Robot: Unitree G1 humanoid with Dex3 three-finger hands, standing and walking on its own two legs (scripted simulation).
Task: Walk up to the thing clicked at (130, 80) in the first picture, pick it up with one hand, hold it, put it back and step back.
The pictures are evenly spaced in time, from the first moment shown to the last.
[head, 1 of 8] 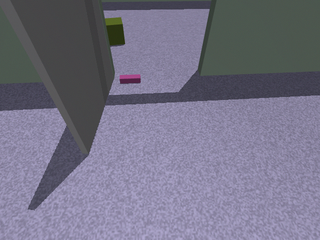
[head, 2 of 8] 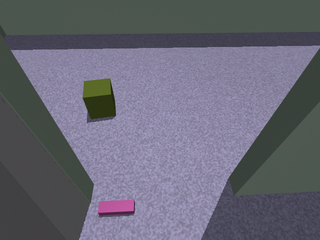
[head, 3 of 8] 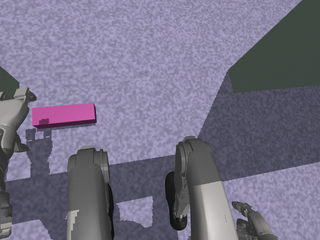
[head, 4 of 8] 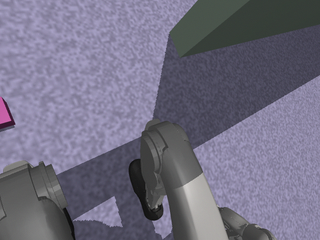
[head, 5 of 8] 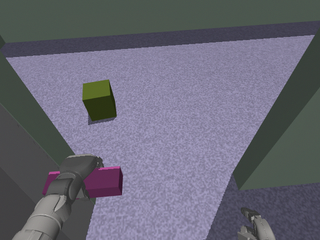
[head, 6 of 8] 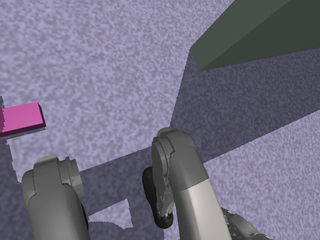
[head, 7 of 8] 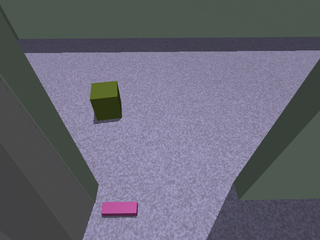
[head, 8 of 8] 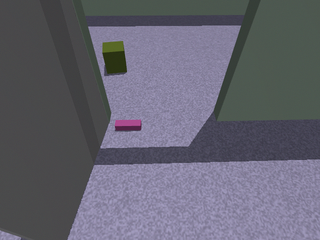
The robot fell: no
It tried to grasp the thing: yes
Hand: left
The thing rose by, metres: 0.67
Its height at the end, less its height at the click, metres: +0.00
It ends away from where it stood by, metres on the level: 0.01
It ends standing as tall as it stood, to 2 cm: yes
